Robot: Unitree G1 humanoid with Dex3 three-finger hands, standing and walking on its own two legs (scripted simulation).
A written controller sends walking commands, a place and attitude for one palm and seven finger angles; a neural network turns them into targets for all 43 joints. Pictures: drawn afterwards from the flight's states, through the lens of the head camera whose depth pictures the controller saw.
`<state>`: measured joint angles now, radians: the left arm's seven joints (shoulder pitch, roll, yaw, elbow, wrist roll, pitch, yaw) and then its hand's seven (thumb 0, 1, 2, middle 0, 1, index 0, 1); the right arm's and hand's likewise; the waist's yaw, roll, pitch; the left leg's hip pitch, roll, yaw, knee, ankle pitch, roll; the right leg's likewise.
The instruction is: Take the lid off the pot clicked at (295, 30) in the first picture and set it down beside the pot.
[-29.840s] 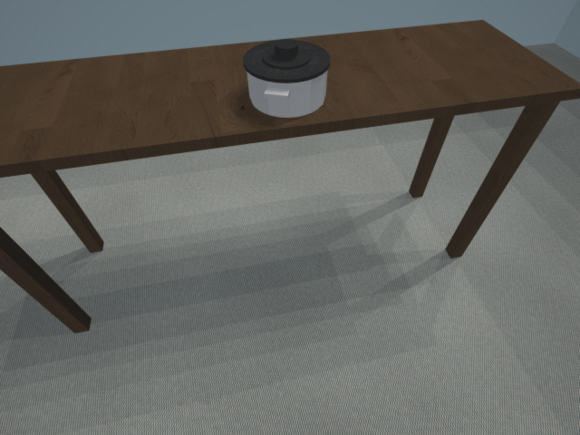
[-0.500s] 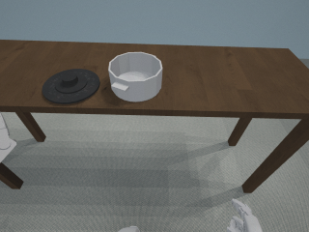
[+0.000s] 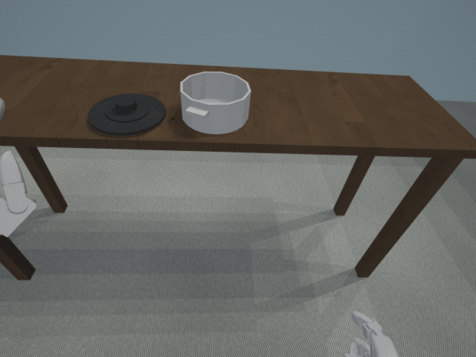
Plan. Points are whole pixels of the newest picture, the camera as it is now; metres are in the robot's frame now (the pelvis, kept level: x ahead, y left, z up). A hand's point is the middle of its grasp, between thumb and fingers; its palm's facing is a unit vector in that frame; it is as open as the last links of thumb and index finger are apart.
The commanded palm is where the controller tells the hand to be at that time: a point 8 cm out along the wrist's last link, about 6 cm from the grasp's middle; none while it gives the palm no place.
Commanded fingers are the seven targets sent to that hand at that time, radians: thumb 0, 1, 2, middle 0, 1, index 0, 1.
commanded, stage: stop stepping back and stand still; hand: left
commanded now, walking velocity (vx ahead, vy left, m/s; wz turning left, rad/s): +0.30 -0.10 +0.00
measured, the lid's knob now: (126, 103) +0.70 +0.34 +0.07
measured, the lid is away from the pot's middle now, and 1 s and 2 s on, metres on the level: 0.24 0.24 0.24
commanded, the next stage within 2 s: let the arm hang, fingers relaxed in 1.80 s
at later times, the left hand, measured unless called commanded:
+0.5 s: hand out of the picture +0.11 +0.29 +0.26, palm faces +0.56 -0.79 -0.25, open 7.4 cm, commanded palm +0.03 +0.31 +0.25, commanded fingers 0.00 0.90 0.90 -0.20 -0.30 -0.20 -0.30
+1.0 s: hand out of the picture +0.00 +0.22 -0.16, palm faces +0.09 -0.97 -0.21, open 7.4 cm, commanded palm none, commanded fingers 0.00 0.90 0.90 -0.20 -0.30 -0.20 -0.30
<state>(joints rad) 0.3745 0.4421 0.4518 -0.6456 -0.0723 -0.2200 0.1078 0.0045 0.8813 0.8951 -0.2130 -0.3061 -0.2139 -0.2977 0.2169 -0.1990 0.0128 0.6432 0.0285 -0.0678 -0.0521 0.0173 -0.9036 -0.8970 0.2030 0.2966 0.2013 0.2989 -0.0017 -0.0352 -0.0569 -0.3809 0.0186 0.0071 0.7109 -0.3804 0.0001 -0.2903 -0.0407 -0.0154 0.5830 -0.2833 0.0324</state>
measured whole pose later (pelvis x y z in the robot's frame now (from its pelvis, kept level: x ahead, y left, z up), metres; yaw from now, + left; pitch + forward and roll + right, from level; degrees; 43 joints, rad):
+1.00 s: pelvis -0.08 +0.03 -0.01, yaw +6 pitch +1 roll +1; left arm 0.33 0.19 0.02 0.68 0.02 0.07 0.00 0.01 0.91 0.89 -0.20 -0.30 -0.20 -0.29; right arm 0.27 -0.26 -0.03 0.77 -0.03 0.03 0.01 0.01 -0.91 -0.90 0.20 0.30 0.20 0.30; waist -0.04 -0.02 -0.01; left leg -0.31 0.08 0.04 0.70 -0.38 -0.04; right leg -0.30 -0.07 -0.08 0.75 -0.47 0.00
